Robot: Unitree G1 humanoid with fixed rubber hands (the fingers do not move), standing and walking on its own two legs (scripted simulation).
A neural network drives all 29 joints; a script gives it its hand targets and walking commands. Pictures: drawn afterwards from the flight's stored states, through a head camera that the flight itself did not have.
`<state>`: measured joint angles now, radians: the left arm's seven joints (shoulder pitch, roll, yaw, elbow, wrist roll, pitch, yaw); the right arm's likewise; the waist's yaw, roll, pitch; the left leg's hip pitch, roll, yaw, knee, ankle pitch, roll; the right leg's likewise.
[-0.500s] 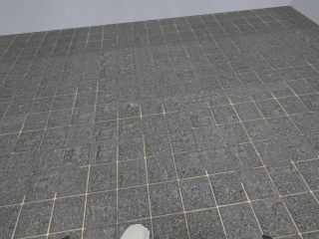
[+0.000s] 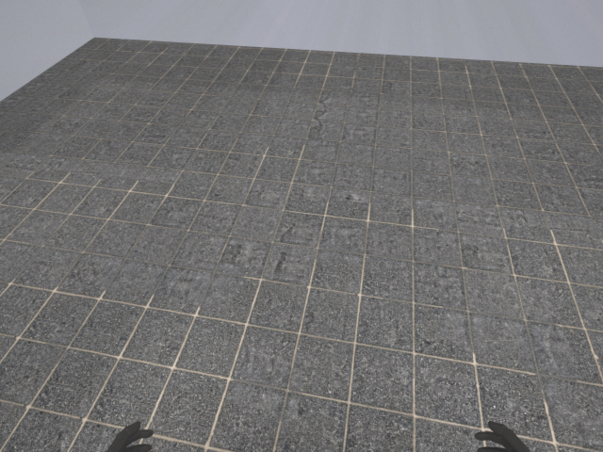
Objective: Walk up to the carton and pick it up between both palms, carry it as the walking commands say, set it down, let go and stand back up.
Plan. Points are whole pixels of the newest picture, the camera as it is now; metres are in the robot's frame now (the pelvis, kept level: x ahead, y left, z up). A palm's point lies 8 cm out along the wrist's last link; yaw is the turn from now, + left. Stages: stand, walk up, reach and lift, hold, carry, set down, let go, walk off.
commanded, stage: walk up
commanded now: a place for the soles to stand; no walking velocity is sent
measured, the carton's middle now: out of the picture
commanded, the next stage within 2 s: none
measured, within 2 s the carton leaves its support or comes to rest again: neither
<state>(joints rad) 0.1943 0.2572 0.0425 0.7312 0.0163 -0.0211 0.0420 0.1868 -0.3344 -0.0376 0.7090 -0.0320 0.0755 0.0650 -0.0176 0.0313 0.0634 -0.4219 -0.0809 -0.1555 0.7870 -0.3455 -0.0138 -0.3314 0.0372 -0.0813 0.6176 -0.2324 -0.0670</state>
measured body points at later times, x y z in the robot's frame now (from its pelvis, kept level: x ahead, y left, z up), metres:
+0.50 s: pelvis -0.06 +0.12 +0.01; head -0.08 +0.16 +0.46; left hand -0.09 +0.44 -0.11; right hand +0.15 -0.08 -0.08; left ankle -0.10 +0.26 -0.72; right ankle +0.04 -0.01 -0.67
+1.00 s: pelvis -0.10 +0.22 +0.02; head -0.10 +0.22 +0.47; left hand -0.32 +0.44 -0.09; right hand +0.22 +0.21 -0.08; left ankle -0.21 +0.39 -0.68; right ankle +0.06 +0.12 -0.72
